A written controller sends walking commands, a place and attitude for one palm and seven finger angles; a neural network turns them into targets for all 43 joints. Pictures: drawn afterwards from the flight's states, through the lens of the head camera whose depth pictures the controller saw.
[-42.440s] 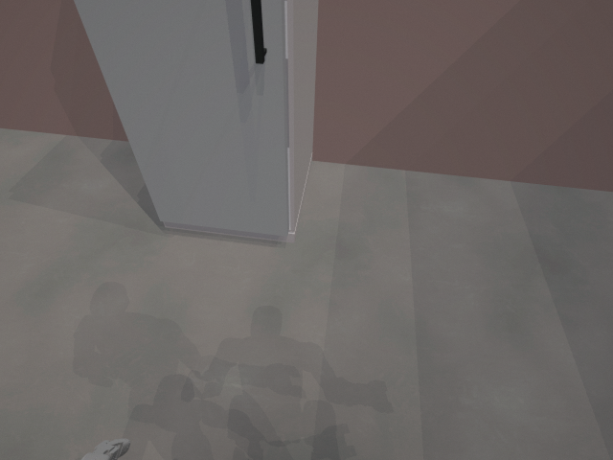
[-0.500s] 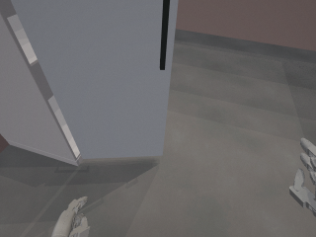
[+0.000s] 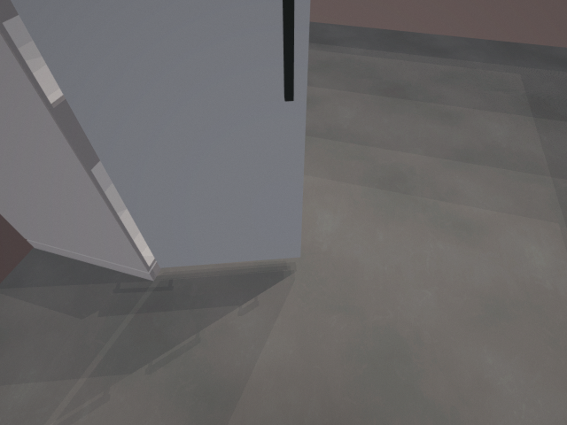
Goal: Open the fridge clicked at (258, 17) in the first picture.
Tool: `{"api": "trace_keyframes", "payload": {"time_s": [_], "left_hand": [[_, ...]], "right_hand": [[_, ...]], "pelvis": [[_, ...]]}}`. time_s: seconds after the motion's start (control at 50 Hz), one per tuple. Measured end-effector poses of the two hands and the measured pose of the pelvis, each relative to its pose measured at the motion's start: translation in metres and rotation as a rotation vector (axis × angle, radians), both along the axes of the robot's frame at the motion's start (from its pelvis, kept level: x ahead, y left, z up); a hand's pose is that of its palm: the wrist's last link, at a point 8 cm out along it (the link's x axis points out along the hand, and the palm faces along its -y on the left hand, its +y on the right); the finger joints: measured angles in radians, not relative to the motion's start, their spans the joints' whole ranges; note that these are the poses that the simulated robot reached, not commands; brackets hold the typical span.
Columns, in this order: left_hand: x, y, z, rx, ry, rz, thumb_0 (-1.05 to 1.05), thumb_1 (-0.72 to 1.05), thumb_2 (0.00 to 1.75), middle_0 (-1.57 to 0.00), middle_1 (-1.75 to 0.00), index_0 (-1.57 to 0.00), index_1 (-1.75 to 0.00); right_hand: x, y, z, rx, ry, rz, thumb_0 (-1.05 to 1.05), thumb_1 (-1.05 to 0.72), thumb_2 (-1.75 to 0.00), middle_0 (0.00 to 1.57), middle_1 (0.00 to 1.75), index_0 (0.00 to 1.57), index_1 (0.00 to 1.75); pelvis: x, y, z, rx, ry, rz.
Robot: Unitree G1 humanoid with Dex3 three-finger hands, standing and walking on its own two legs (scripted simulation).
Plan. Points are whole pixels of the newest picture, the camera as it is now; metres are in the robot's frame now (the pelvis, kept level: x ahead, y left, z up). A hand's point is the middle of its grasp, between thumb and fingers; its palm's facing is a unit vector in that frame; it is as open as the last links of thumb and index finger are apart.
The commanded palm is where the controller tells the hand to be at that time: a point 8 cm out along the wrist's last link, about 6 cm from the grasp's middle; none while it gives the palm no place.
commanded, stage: let the arm hang, fingers relaxed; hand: right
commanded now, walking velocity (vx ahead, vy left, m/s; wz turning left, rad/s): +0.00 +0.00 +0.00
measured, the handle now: out of the picture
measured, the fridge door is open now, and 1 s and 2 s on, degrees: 69 69 69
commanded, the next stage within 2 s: look to check the result in 0.54 s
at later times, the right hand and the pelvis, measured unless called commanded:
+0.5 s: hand out of the picture +0.10 -0.24 -0.15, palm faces -0.04 +0.96 -0.29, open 7.4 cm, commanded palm none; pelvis +0.02 -0.01 +0.01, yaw +1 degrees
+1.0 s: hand out of the picture +0.12 -0.23 -0.15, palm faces -0.05 +0.95 -0.32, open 7.4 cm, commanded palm none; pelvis +0.05 +0.01 +0.01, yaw +1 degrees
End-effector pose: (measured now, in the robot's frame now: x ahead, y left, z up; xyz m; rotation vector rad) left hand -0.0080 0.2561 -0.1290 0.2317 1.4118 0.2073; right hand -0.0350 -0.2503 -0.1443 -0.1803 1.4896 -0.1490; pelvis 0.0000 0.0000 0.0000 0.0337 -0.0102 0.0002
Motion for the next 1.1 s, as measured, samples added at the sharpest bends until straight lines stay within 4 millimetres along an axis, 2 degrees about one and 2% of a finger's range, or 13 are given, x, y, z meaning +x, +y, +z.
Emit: {"api": "trace_keyframes", "payload": {"time_s": [0.08, 0.2, 0.34, 0.46, 0.58, 0.76, 1.1], "left_hand": [[0.007, -0.008, -0.005, -0.023, -0.027, 0.009, 0.01, 0.91, 0.9, -0.2, -0.3, -0.2, -0.3], [0.027, -0.012, -0.006, -0.034, -0.075, 0.002, 0.01, 0.91, 0.9, -0.2, -0.3, -0.2, -0.3], [0.054, -0.003, 0.001, -0.011, -0.124, -0.011, 0.0, 0.91, 0.9, -0.2, -0.3, -0.2, -0.3], [0.078, 0.012, 0.01, 0.022, -0.157, -0.026, 0.0, 0.91, 0.9, -0.2, -0.3, -0.2, -0.3], [0.099, 0.024, 0.017, 0.046, -0.178, -0.039, 0.0, 0.91, 0.9, -0.2, -0.3, -0.2, -0.3], [0.12, 0.034, 0.02, 0.054, -0.181, -0.055, 0.0, 0.91, 0.9, -0.2, -0.3, -0.2, -0.3], [0.129, 0.038, 0.012, 0.026, -0.149, -0.054, 0.01, 0.9, 0.9, -0.2, -0.3, -0.2, -0.3]], "right_hand": [[0.014, -0.02, 0.008, -0.052, -0.027, 0.011, 0.01, -0.92, -0.9, 0.21, 0.3, 0.2, 0.3], [0.056, -0.038, 0.017, -0.097, -0.123, 0.041, 0.01, -0.91, -0.9, 0.2, 0.3, 0.2, 0.3], [0.104, -0.04, 0.023, -0.093, -0.22, 0.077, 0.01, -0.91, -0.9, 0.2, 0.3, 0.2, 0.3], [0.128, -0.034, 0.025, -0.076, -0.253, 0.095, 0.01, -0.91, -0.9, 0.2, 0.3, 0.2, 0.3], [0.138, -0.03, 0.026, -0.072, -0.243, 0.102, 0.01, -0.91, -0.9, 0.21, 0.3, 0.2, 0.3], [0.14, -0.029, 0.027, -0.086, -0.21, 0.093, 0.01, -0.91, -0.9, 0.21, 0.3, 0.2, 0.3], [0.154, -0.018, 0.031, -0.1, -0.196, 0.091, 0.01, -0.91, -0.9, 0.21, 0.3, 0.2, 0.3]], "pelvis": [[0.001, -0.004, 0.001, -0.003, -0.005, 0.006], [0.004, -0.008, 0.003, -0.01, -0.003, 0.012], [0.012, -0.011, 0.006, -0.019, -0.001, 0.016], [0.021, -0.01, 0.008, -0.024, -0.002, 0.017], [0.03, -0.006, 0.01, -0.027, -0.001, 0.018], [0.041, 0.001, 0.012, -0.029, 0.0, 0.017], [0.058, 0.013, 0.013, -0.034, 0.005, 0.017]]}}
